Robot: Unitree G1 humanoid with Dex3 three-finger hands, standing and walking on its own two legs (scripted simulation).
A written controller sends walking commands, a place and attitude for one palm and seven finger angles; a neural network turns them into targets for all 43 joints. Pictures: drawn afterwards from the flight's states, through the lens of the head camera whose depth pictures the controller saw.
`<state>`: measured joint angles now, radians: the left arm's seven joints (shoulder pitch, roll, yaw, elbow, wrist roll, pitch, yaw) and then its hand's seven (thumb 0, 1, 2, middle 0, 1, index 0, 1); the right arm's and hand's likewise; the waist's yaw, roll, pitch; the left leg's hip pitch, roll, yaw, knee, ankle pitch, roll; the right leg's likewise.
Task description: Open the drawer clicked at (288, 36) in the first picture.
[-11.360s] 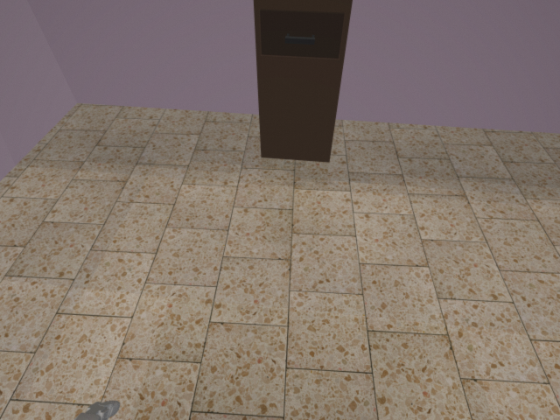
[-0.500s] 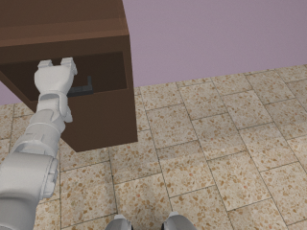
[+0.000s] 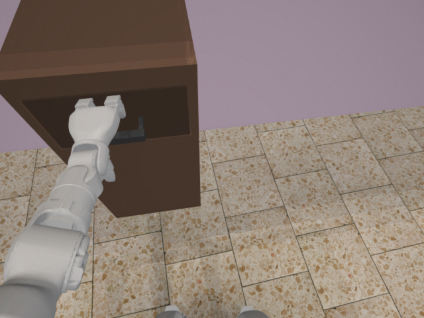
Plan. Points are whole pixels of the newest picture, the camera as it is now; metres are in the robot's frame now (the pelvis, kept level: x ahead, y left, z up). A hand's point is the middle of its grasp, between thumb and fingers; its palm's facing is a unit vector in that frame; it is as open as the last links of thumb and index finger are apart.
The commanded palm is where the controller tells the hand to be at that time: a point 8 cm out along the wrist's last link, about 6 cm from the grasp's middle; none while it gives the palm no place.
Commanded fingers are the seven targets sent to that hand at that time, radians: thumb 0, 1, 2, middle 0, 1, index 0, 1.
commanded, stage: move the hooked fingers above the handle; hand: left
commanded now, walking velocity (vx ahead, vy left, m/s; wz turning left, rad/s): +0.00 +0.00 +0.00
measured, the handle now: (118, 130) +0.54 +0.20 -0.05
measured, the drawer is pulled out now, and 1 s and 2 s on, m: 0.00 0.00 0.00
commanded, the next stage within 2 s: lower the fingers behind the handle in 0.12 s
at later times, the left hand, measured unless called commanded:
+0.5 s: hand (109, 148) +0.46 +0.20 -0.01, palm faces -0.11 -0.05 -0.99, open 13.8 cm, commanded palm +0.45 +0.20 +0.05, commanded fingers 0.00 -0.50 0.30 -0.30 -1.20 -0.30 -1.20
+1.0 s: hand (112, 151) +0.47 +0.20 -0.03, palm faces -0.07 -0.04 -1.00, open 13.8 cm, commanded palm +0.45 +0.20 +0.01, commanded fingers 0.00 -0.50 0.30 -0.30 -1.20 -0.30 -1.20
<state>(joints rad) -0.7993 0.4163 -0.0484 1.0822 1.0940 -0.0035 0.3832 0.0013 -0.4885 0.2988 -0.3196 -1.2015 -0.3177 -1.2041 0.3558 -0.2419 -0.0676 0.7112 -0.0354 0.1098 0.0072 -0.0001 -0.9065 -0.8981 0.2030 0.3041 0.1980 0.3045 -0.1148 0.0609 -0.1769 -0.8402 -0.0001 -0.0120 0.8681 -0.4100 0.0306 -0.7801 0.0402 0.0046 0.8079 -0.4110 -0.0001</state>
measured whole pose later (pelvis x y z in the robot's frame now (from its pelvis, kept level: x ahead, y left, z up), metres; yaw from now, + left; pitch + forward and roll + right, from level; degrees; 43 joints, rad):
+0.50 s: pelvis +0.00 -0.01 +0.00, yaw +0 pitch +22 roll -2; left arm -0.77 0.43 -0.03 1.09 1.10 -0.05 0.36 0.00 -0.49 0.30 -0.32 -1.20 -0.32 -1.20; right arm 0.36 -0.25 -0.06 0.71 -0.03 0.12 -0.01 0.00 -0.91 -0.90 0.20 0.30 0.20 0.30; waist -0.12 0.05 -0.17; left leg -0.84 0.01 -0.01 0.87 -0.41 0.02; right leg -0.79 0.05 0.00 0.83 -0.41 -0.01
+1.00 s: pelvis -0.02 +0.00 -0.02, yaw +0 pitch +25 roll -3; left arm -0.85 0.45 -0.03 1.17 1.12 -0.02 0.42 0.00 -0.49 0.30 -0.31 -1.20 -0.32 -1.21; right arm 0.34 -0.24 -0.04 0.73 -0.04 0.09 0.00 0.00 -0.91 -0.90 0.20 0.30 0.20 0.30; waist -0.15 0.06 -0.19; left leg -1.00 0.01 -0.02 1.00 -0.44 0.03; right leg -0.94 0.05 -0.01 0.95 -0.44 -0.01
